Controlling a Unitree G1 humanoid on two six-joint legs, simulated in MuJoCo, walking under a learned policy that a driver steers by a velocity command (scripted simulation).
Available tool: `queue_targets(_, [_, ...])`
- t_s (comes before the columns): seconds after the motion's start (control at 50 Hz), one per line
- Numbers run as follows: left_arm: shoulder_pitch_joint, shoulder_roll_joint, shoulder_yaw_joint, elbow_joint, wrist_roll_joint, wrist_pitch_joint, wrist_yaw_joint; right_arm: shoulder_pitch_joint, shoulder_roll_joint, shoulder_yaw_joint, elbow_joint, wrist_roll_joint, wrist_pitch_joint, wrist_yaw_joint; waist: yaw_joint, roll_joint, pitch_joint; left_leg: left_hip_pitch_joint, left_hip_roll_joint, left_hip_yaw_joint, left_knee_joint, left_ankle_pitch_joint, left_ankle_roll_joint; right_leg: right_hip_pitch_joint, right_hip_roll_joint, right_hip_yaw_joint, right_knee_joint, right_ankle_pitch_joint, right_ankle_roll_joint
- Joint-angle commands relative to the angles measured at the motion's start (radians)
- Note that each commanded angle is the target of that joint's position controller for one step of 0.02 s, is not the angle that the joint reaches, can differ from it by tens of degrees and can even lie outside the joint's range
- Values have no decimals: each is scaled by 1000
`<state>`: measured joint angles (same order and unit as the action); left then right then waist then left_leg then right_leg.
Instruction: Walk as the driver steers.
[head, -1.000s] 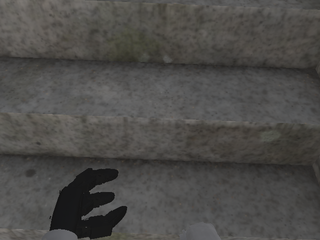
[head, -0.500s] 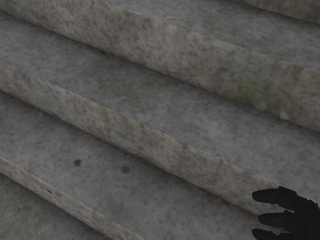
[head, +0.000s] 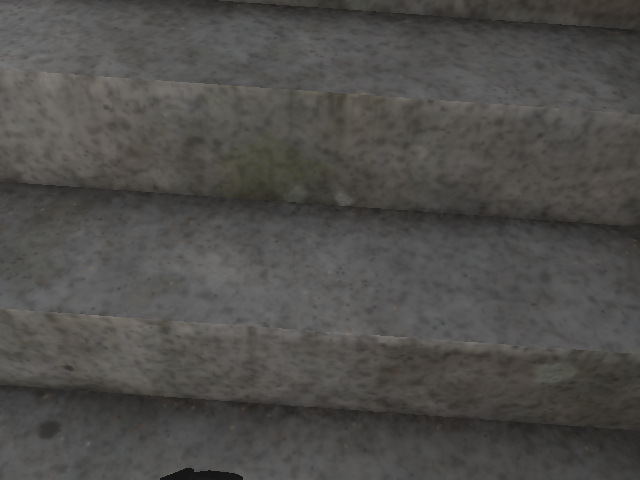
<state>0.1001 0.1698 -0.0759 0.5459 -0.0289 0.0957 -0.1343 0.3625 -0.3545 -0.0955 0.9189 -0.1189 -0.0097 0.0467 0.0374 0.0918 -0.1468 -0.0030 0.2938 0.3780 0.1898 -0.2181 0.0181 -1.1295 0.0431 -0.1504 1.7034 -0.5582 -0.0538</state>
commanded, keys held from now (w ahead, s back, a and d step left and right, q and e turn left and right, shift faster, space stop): e+shift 0.16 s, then shift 0.06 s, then q+shift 0.78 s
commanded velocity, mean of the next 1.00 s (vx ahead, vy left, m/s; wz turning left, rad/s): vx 0.00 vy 0.00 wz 0.18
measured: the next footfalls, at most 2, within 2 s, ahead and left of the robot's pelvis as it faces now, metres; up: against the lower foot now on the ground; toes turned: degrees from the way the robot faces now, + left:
right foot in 0.04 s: +0.11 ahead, -0.13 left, +0.20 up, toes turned +0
left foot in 0.76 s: +0.37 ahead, +0.09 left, +0.41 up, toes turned +4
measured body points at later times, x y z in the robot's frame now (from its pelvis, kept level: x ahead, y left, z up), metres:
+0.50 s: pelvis +0.11 -0.05 +0.17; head +0.10 -0.07 +0.62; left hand +0.28 +0.13 +0.07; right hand +0.29 -0.33 +0.11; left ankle +0.22 +0.13 -0.23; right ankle +0.07 -0.13 -0.56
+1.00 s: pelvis +0.28 +0.01 +0.35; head +0.27 +0.00 +0.80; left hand +0.44 +0.31 +0.29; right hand +0.41 -0.19 +0.22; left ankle +0.33 +0.09 -0.35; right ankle +0.34 -0.17 -0.17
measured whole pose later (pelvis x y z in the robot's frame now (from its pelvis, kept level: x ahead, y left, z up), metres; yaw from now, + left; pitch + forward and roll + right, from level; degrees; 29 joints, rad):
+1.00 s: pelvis +0.28 +0.01 +0.35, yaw +12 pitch +4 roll +0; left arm 0.07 0.26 0.05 0.73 0.05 -0.07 -0.01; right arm 0.32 -0.21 0.02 0.80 -0.02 -0.04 0.07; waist -0.03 0.03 -0.13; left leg -0.54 -0.15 -0.06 0.76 -0.28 0.08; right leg -0.95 0.03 0.21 1.74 -0.13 0.03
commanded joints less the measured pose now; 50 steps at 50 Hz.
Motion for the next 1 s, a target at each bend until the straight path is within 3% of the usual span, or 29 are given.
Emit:
queue_targets(0.02, [174,78,51,-30,-33,-12,21,-267,-354,-95,-160,41,-32,-16,181,199,-75,128,177,-74,180,1510,272,266,157,-63,-430,66,-44])
queue_targets(0.04, [134,122,108,-3,-3,-48,155,-114,-124,-6,-204,205,9,-35,49,68,-114,70,47,-62,590,1718,139,571,223,73,-494,-320,-117])
queue_targets(0.06, [251,170,134,-2,24,-52,186,-135,-113,-5,-225,197,2,-29,110,73,-113,-202,-7,-179,933,1070,52,735,140,453,-752,-180,-181])
queue_targets(0.08, [158,304,180,3,59,-37,216,-287,25,35,-345,140,-2,1,69,-213,-94,-656,-277,-343,1418,20,-39,769,-55,1154,-1224,-147,-241])
queue_targets(0.1, [151,362,213,-34,116,-43,230,-351,19,14,-370,73,-28,16,82,17,-59,-785,-341,-604,1756,34,-85,788,-206,1388,-1492,263,-163])
queue_targets(0.14, [17,237,181,38,75,-68,229,-282,156,62,-426,58,-26,0,-92,-81,143,-832,-325,-559,1834,150,-76,528,-95,1068,-1286,390,-148])
queue_targets(0.18, [-75,144,166,77,51,-72,226,-182,113,56,-403,76,-12,-31,-125,-162,190,-879,-358,-512,1858,154,-69,520,-2,757,-1095,513,-158])
queue_targets(0.2, [7,126,114,118,50,-135,52,-179,-57,14,-413,133,-32,-50,-80,-722,-38,-1075,-326,-670,1742,68,15,671,-59,465,-1048,552,-145])
queue_targets(0.22, [135,36,105,176,72,-146,22,-287,-69,15,-398,130,-23,-69,25,-338,-38,-1093,-299,-594,1672,79,-5,735,-81,487,-1071,584,-120])
queue_targets(0.24, [172,42,101,203,58,-158,10,-357,2,39,-424,134,-10,-84,14,-191,-29,-1134,-269,-556,1635,47,-41,735,-112,548,-1078,605,-100])
queue_targets(0.26, [136,124,114,206,40,-170,10,-431,50,64,-477,135,19,-68,11,-208,-49,-1120,-302,-506,1704,-65,-45,714,-126,583,-1145,613,-120])
queue_targets(0.32, [138,98,79,207,47,-201,36,-359,70,77,-430,159,50,-64,-12,-221,-22,-1168,-352,-521,1936,-33,-83,693,-109,525,-1184,520,-93])
queue_targets(0.4, [121,118,29,133,57,-193,-3,-390,46,84,-420,184,14,-75,-10,-183,21,-1389,-414,-590,1964,-151,-146,859,-150,560,-1172,490,-115])
queue_targets(0.5, [146,135,51,94,77,-195,-32,-354,51,75,-349,132,-17,-100,1,-202,97,-1527,-372,-575,1928,-76,-141,985,-267,563,-1237,512,-217])
queue_targets(0.54, [248,177,80,123,91,-195,-24,-367,72,87,-348,144,-36,-107,52,-203,115,-1635,-339,-547,1937,-139,-123,1121,-349,584,-1278,610,-281])
queue_targets(0.6, [363,224,112,191,80,-188,-13,-462,100,116,-389,113,-15,-65,104,-170,97,-1744,-270,-447,1833,-356,-92,1326,-418,507,-1299,948,-310])
queue_targets(0.66, [298,276,142,249,95,-167,21,-500,203,181,-427,99,41,12,39,-204,120,-1522,-217,-299,1586,-364,-13,1190,-404,326,-1362,1095,-252])
queue_targets(0.7, [121,305,152,249,119,-191,49,-389,221,196,-426,106,90,61,-88,-308,29,-927,-294,-184,1517,-119,7,833,-422,218,-1410,1704,-255])
queue_targets(0.72, [70,360,156,229,107,-222,45,-290,159,171,-410,130,87,58,-186,-387,-47,-782,-332,-182,1444,-67,24,884,-416,165,-1378,1990,-261])
queue_targets(0.76, [61,342,148,241,51,-239,41,-290,47,135,-400,128,98,50,-187,-371,-33,-703,-443,-109,1008,-87,73,1050,-350,94,-1260,2157,-258])
queue_targets(0.78, [139,317,158,249,62,-218,38,-172,-3,105,-380,108,108,25,-165,-261,-109,-514,-436,-234,812,148,143,1020,-303,60,-1032,2026,-216])
queue_targets(0.8, [254,213,148,214,112,-186,20,-34,-95,63,-339,78,124,-18,-125,16,-309,-117,-291,-795,630,518,399,626,-129,178,-686,1337,-74])
queue_targets(0.82, [124,292,184,219,65,-150,-6,83,-104,57,-357,25,136,-9,-263,191,-374,-139,-93,-1327,207,110,477,516,86,379,-128,483,0])
queue_targets(0.84, [32,265,185,178,31,-150,14,64,-83,62,-315,58,74,-7,-219,107,-134,-290,-113,-1295,210,-241,348,256,92,508,212,544,25])
queue_targets(0.86, [-28,234,175,172,36,-167,31,-1,-42,72,-271,90,28,3,-161,7,37,-377,-171,-1202,270,-468,277,73,71,501,275,572,18])
queue_targets(0.9, [12,192,151,203,95,-180,85,-119,101,103,-182,131,-39,29,-51,-132,65,-478,-208,-1066,278,-463,274,35,26,452,293,494,-6])
queue_targets(0.92, [30,165,144,202,90,-181,111,-241,175,123,-195,122,-56,32,6,-110,93,-624,-247,-942,233,-425,235,113,-7,427,221,454,1])
queue_targets(0.96, [38,188,156,174,90,-168,149,-277,137,113,-234,104,-80,23,39,-104,45,-658,-301,-756,230,-236,168,209,-32,339,-14,463,90])
queue_targets(1.0, [14,171,151,132,58,-154,141,-254,46,83,-255,76,-84,6,22,-17,29,-684,-306,-708,184,-108,126,336,0,252,64,339,139])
